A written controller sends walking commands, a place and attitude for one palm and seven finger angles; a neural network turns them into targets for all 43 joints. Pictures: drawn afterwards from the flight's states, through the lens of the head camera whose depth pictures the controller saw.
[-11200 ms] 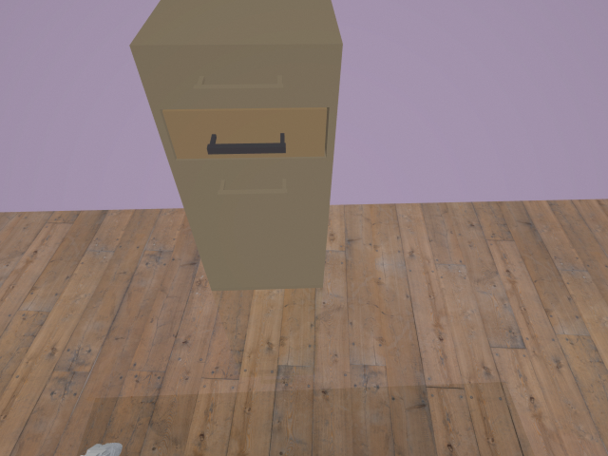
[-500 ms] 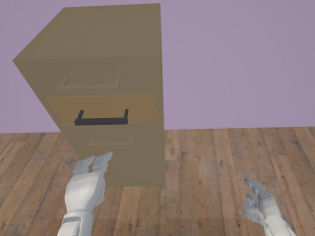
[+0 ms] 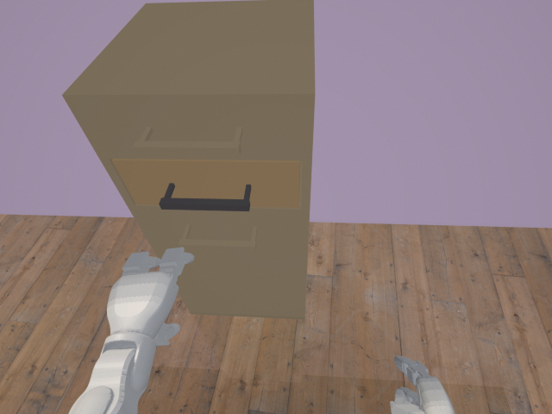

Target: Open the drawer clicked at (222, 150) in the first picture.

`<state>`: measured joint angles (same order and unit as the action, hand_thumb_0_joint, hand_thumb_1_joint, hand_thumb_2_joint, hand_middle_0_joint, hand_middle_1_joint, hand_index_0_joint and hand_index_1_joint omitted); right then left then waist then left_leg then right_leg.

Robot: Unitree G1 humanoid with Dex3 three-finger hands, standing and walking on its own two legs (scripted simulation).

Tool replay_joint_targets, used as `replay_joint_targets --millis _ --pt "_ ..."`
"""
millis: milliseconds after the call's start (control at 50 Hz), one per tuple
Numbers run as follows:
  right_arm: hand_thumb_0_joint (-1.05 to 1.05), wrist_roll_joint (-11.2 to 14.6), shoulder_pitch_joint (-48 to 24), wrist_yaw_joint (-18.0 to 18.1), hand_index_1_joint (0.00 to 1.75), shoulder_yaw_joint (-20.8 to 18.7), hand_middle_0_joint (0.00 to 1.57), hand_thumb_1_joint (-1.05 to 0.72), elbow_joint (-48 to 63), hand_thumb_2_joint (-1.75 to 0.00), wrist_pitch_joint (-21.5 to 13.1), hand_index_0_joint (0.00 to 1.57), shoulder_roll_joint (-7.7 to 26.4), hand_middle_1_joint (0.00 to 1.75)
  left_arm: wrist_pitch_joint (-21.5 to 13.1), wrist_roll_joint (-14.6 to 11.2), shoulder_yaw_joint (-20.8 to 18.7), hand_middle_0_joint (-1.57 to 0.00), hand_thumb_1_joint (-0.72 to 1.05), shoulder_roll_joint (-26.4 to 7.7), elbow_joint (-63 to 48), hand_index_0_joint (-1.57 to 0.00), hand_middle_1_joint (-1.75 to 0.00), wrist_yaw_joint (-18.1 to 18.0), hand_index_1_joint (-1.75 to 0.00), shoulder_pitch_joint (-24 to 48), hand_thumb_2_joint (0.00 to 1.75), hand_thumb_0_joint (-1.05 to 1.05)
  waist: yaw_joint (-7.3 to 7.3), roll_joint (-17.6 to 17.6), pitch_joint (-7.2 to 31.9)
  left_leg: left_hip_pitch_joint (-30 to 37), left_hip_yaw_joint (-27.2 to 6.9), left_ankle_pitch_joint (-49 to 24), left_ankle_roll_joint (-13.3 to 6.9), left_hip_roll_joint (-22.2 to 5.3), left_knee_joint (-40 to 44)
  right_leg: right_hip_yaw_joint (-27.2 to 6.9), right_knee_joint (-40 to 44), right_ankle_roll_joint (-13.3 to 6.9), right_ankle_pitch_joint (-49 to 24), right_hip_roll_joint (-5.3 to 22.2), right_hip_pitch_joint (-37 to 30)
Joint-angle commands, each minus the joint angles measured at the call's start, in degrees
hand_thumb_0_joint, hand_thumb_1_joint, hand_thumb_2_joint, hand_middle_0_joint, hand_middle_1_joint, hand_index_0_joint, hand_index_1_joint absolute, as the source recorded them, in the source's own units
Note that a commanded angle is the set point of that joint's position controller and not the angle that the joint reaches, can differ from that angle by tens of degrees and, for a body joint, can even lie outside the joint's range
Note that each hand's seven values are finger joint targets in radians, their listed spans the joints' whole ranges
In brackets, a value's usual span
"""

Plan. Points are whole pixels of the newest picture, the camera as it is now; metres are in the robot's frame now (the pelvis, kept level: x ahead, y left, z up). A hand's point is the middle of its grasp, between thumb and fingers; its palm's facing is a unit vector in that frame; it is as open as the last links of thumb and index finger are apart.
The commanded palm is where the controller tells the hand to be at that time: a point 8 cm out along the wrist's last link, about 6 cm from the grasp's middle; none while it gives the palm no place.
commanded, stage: raise the hand with hooked fingers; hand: left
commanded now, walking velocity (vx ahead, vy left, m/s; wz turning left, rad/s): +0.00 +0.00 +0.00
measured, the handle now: (207, 196) +0.52 +0.22 -0.04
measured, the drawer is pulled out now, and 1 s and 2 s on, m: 0.00 0.00 0.00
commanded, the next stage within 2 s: move the hooked fingers above the handle in 1.04 s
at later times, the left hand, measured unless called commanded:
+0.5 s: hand (136, 251) +0.31 +0.25 +0.07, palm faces +0.06 -0.09 -0.99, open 13.7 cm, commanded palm +0.29 +0.25 +0.13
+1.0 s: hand (137, 235) +0.33 +0.25 +0.09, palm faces +0.04 -0.09 -1.00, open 13.8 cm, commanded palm +0.31 +0.25 +0.15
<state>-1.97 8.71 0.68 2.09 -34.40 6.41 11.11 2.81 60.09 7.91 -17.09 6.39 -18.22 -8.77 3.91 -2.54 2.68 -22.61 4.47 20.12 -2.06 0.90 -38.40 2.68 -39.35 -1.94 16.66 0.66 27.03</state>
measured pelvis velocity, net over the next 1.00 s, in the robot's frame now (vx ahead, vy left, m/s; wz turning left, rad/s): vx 0.03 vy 0.01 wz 0.02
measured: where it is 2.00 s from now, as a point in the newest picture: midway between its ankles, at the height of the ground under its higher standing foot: outside the picture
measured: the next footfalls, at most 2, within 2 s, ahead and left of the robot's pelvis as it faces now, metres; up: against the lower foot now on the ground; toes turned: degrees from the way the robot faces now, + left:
none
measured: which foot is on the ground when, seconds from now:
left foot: down 0.00-1.00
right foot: down 0.00-1.00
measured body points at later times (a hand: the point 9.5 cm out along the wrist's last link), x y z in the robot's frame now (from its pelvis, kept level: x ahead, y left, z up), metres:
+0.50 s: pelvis +0.02 +0.01 +0.02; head +0.04 -0.02 +0.46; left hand +0.30 +0.25 +0.13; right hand +0.24 -0.19 -0.08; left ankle +0.00 +0.10 -0.72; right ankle +0.04 -0.10 -0.72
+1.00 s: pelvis +0.03 +0.01 +0.02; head +0.06 -0.02 +0.47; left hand +0.32 +0.25 +0.14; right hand +0.21 -0.22 -0.10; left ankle +0.00 +0.10 -0.72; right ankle +0.04 -0.10 -0.72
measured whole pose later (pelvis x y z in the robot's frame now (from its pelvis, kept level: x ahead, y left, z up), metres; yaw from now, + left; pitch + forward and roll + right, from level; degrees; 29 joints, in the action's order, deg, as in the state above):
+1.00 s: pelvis +0.03 +0.01 +0.02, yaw +1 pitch +4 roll +0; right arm 0.5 8.6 1.0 -1.0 -36.1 7.2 15.6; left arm -0.8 54.5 3.3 -25.7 4.1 -7.1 3.3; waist 4.7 -4.2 0.2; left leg -13.7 3.3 16.4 -2.6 1.9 -26.5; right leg 3.4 -27.7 -1.0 13.5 0.9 17.7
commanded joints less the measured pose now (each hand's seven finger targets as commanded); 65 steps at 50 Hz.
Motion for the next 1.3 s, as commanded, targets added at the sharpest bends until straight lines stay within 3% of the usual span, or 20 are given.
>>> replay_joint_targets --millis 0,40,140,280,380,460,520,580,620,700,780,900,980,1040,1100,1160,1180,1240,1280 --pt "0.00 -0.1 -9.8 0.3 0.30 -4.0 0.20 -0.90 10.4 -0.90 -3.2 0.20 7.3 0.30 -0.1 0.4 -8.1 -0.27 -0.13 -10.2 -14.2 -0.27 -0.96 -3.9 -0.96 7.1 0.46 0.00 1.73 2.6 11.8 0.8 -4.9 -11.4 0.6 0.7 8.0 -4.8 6.4 -1.7 -6.4 -1.0 -11.6" --pt "0.00 0.2 -9.3 0.2 0.30 -4.5 0.20 -0.90 9.8 -0.90 -3.3 0.20 7.7 0.30 0.3 0.0 -7.0 -0.28 -0.17 -9.5 -14.8 -0.28 -0.99 -4.4 -0.99 9.8 0.44 0.00 0.78 0.8 11.1 2.7 -4.9 -12.2 0.7 0.4 8.4 -4.0 6.5 -1.8 -6.6 -1.2 -10.0" --pt "0.00 0.7 -8.8 0.3 0.30 -5.3 0.20 -0.90 8.9 -0.90 -3.4 0.20 8.4 0.30 1.9 -0.8 -5.7 -0.29 -0.29 -9.6 -16.0 -0.29 -1.07 -3.5 -1.07 13.4 0.39 0.00 0.25 0.1 12.7 6.8 -5.6 -16.6 1.2 -0.3 9.1 -2.7 6.7 -1.6 -8.8 -1.2 -10.1" --pt "0.00 1.6 -9.0 0.7 0.30 -4.7 0.20 -0.90 8.5 -0.90 -2.7 0.20 8.9 0.30 4.1 -1.8 -6.8 -0.30 -0.45 -12.7 -14.1 -0.30 -1.17 1.7 -1.17 16.8 0.32 0.00 1.01 2.4 10.0 8.1 -5.6 -18.1 1.6 -0.3 12.4 -2.4 9.3 -1.5 -10.1 -1.4 -13.9" --pt "0.00 1.7 -9.0 0.9 0.30 -4.0 0.20 -0.90 8.1 -0.90 -2.2 0.20 8.8 0.30 3.8 -2.3 -8.6 -0.30 -0.50 -15.5 -13.5 -0.30 -1.20 4.8 -1.20 20.6 0.30 0.00 1.15 1.6 10.4 9.6 -4.8 -21.1 1.3 0.1 13.5 -2.7 11.0 -1.4 -14.4 -1.4 -17.4" --pt "0.00 1.8 -9.1 1.1 0.30 -3.6 0.20 -0.90 7.5 -0.90 -1.9 0.20 8.4 0.30 3.0 -3.0 -7.6 -0.30 -0.50 -15.6 -13.8 -0.30 -1.20 7.0 -1.20 25.9 0.30 0.00 0.27 0.3 10.6 11.2 -4.6 -22.3 1.3 0.3 13.8 -2.4 12.1 -1.2 -15.9 -1.2 -17.9" --pt "0.00 2.0 -8.8 1.4 0.30 -3.4 0.20 -0.90 7.2 -0.90 -1.8 0.20 8.6 0.30 2.4 -3.8 -8.3 -0.30 -0.50 -16.9 -12.0 -0.30 -1.20 8.8 -1.20 28.5 0.30 0.00 -0.03 2.1 10.3 11.1 -4.5 -21.8 1.0 0.4 14.2 -2.3 12.9 -1.0 -16.2 -1.2 -18.8" --pt "0.00 1.9 -8.9 1.6 0.30 -3.5 0.20 -0.90 7.5 -0.90 -2.0 0.20 8.9 0.30 0.9 -4.5 -10.8 -0.30 -0.50 -20.1 -13.1 -0.30 -1.20 10.1 -1.20 30.4 0.30 0.00 0.48 0.8 13.3 12.1 -4.6 -24.0 0.8 0.8 14.1 -2.9 13.1 -0.9 -19.2 -1.1 -21.4" --pt "0.00 2.0 -8.3 1.5 0.30 -3.5 0.20 -0.90 6.9 -0.90 -1.9 0.20 8.8 0.30 0.2 -5.2 -10.4 -0.30 -0.50 -20.0 -12.4 -0.30 -1.20 10.9 -1.20 32.1 0.30 0.00 0.10 1.1 12.6 12.0 -4.6 -25.8 0.9 0.7 14.3 -2.3 13.2 -0.9 -20.5 -0.9 -21.5" --pt "0.00 2.3 -7.6 0.8 0.30 -3.8 0.20 -0.90 7.4 -0.90 -1.6 0.20 9.3 0.30 -0.3 -6.6 -9.2 -0.30 -0.50 -17.5 -9.4 -0.30 -1.20 12.9 -1.20 26.2 0.30 0.00 0.55 2.5 10.8 10.9 -4.4 -26.8 1.0 0.5 14.5 -1.9 13.4 -0.8 -21.1 -1.0 -20.9" --pt "0.00 2.0 -7.5 0.4 0.30 -4.3 0.20 -0.90 8.2 -0.90 -1.7 0.20 9.8 0.30 -2.5 -6.5 -12.2 -0.30 -0.50 -20.4 -12.9 -0.30 -1.20 12.5 -1.20 25.8 0.30 0.00 1.32 2.6 13.2 10.8 -4.5 -26.6 0.8 0.6 14.3 -2.7 13.1 -0.8 -21.3 -1.0 -21.9" --pt "0.00 2.2 -6.8 0.3 0.30 -4.8 0.20 -0.90 7.5 -0.90 -2.0 0.20 9.4 0.30 -3.9 -5.4 -13.4 -0.30 -0.50 -21.3 -15.4 -0.30 -1.20 8.1 -1.20 28.1 0.30 0.00 1.22 -1.3 15.1 12.2 -5.0 -27.8 1.5 0.3 14.1 -2.2 12.5 -1.1 -19.2 -0.9 -19.8" --pt "0.00 2.7 -6.7 0.4 0.30 -5.1 0.20 -0.90 7.1 -0.90 -2.1 0.20 9.7 0.30 -2.4 -5.6 -13.3 -0.30 -0.50 -21.1 -12.9 -0.30 -1.20 7.0 -1.20 27.6 0.30 0.00 1.06 1.4 14.8 11.2 -4.7 -25.8 1.2 0.4 14.3 -2.5 12.8 -1.0 -18.5 -1.0 -20.1" --pt "0.00 2.9 -6.8 0.5 0.30 -5.0 0.20 -0.90 6.8 -0.90 -2.1 0.20 9.7 0.30 -1.2 -5.9 -10.8 -0.30 -0.50 -18.9 -12.0 -0.30 -1.20 7.5 -1.20 27.3 0.30 0.00 0.45 1.7 13.5 11.3 -4.3 -25.3 1.0 0.4 14.5 -2.1 13.0 -0.7 -18.5 -0.9 -19.3" --pt "0.00 2.8 -7.2 0.6 0.30 -4.7 0.20 -0.90 7.0 -0.90 -2.1 0.20 9.7 0.30 -0.6 -6.0 -10.3 -0.30 -0.50 -19.0 -11.6 -0.30 -1.20 8.6 -1.20 27.4 0.30 0.00 0.47 1.8 13.0 11.2 -4.3 -23.4 0.8 0.4 15.0 -2.1 13.4 -0.7 -16.7 -0.9 -19.6" --pt "0.00 2.7 -7.0 0.7 0.30 -4.7 0.20 -0.90 7.0 -0.90 -2.1 0.20 9.7 0.30 -1.1 -6.0 -9.7 -0.30 -0.50 -18.5 -11.2 -0.30 -1.20 9.4 -1.20 28.2 0.30 0.00 0.30 2.7 12.1 10.8 -4.2 -23.3 0.7 0.5 14.9 -2.1 13.5 -0.7 -17.3 -0.9 -19.4" --pt "0.00 2.7 -7.1 0.8 0.30 -4.7 0.20 -0.90 7.0 -0.90 -2.1 0.20 9.9 0.30 -1.3 -5.7 -11.8 -0.30 -0.50 -20.4 -10.6 -0.30 -1.20 9.5 -1.20 27.7 0.30 0.00 0.59 3.3 12.5 10.4 -4.1 -23.2 0.6 0.5 14.8 -2.5 13.5 -0.7 -17.3 -1.1 -19.8" --pt "0.00 2.7 -6.7 0.9 0.30 -4.6 0.20 -0.90 6.7 -0.90 -2.1 0.20 9.5 0.30 -2.2 -5.2 -9.7 -0.30 -0.50 -18.5 -9.1 -0.30 -1.20 9.3 -1.20 31.0 0.30 0.00 0.02 2.2 11.8 10.0 -3.9 -21.6 0.6 0.7 14.5 -2.2 13.3 -0.7 -16.0 -1.0 -18.0" --pt "0.00 2.8 -6.2 1.1 0.30 -4.7 0.20 -0.90 6.5 -0.90 -2.3 0.20 9.5 0.30 -2.6 -4.9 -11.1 -0.30 -0.50 -19.8 -6.8 -0.30 -1.20 8.7 -1.20 32.3 0.30 0.00 -0.01 3.2 11.7 9.4 -3.8 -20.4 0.5 0.8 14.3 -2.5 13.4 -0.7 -15.0 -1.1 -17.6"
